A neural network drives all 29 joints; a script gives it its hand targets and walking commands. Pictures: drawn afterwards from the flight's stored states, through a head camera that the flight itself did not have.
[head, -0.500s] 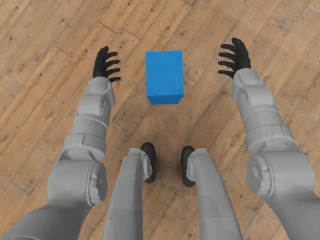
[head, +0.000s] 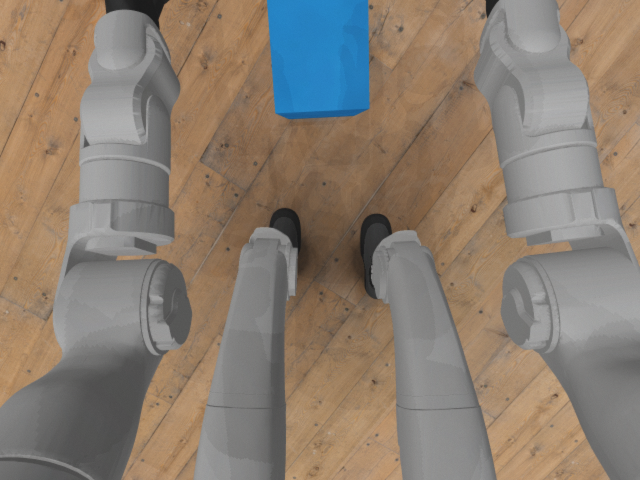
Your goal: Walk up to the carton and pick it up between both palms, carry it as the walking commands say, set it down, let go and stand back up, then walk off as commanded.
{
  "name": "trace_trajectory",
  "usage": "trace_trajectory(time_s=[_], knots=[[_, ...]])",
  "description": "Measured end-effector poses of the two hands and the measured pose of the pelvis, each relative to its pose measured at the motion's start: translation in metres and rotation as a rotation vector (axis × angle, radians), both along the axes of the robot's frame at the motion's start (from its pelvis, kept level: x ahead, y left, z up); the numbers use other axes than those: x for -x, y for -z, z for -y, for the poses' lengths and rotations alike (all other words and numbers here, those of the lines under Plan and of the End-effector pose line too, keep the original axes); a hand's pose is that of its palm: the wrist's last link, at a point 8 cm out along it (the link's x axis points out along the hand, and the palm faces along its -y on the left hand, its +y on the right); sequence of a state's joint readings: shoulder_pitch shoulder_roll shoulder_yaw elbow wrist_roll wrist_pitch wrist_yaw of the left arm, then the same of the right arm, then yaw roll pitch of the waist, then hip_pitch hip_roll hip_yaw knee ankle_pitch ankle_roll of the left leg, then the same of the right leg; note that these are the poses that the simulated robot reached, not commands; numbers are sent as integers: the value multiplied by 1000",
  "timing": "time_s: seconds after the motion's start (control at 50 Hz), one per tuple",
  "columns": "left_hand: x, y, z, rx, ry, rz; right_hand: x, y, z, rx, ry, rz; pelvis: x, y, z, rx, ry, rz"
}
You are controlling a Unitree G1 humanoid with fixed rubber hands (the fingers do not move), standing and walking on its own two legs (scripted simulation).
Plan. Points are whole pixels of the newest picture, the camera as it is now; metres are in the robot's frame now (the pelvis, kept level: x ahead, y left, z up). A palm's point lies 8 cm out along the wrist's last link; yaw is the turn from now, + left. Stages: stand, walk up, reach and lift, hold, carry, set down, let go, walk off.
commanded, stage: reach and lift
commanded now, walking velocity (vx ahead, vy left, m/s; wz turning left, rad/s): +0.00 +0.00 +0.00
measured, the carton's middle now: (319, 64) +0.52 +0.03 -0.52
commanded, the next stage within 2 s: none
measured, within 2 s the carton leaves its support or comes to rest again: neither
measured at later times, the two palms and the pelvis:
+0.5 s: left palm (185, 52) +0.50 +0.20 -0.29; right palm (445, 30) +0.53 -0.12 -0.29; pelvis -0.05 +0.01 -0.15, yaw +0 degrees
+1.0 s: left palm (219, 62) +0.51 +0.19 -0.43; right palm (412, 47) +0.53 -0.11 -0.42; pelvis -0.04 +0.01 -0.25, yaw +0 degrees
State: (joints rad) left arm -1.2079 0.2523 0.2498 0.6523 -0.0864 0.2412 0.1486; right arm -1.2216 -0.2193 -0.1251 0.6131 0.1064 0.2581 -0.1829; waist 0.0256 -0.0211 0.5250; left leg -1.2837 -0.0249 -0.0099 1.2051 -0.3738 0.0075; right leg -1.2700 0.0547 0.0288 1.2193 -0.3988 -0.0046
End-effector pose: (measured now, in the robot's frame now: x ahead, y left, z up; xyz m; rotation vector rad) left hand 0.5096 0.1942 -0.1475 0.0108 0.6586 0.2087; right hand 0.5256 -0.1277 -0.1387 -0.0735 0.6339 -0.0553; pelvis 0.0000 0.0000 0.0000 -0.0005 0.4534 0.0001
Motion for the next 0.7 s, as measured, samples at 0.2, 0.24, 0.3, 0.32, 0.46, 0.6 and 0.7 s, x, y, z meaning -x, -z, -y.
trace_trajectory(time_s=[0.2, 0.24, 0.3, 0.32, 0.46, 0.6, 0.7], knots=[[-3, 30, 3, 12, 8, 2, -6, 44, 6, 17, 50, -28, 24, 40, -4, 15, -12, -6], [-2, 46, 4, 15, 1, -3, -6, 57, 1, 12, 41, -28, 30, 54, -4, 13, -7, -17], [0, 73, 3, 17, -13, -3, -7, 78, -5, 8, 36, -24, 38, 77, -5, 14, -7, -35], [1, 81, 3, 17, -15, 5, -7, 84, -7, 11, 32, -16, 40, 84, -5, 15, -8, -41], [9, 132, -4, -3, -14, -12, -3, 135, -9, 28, 36, -29, 50, 135, -6, 29, -19, -56], [3, 163, -5, 1, 3, -13, -1, 169, -6, 28, 39, -52, 51, 172, -8, 36, -21, -54], [-2, 185, 0, 15, 9, -22, -4, 194, -7, 18, 35, -61, 50, 192, -10, 33, -21, -59]])
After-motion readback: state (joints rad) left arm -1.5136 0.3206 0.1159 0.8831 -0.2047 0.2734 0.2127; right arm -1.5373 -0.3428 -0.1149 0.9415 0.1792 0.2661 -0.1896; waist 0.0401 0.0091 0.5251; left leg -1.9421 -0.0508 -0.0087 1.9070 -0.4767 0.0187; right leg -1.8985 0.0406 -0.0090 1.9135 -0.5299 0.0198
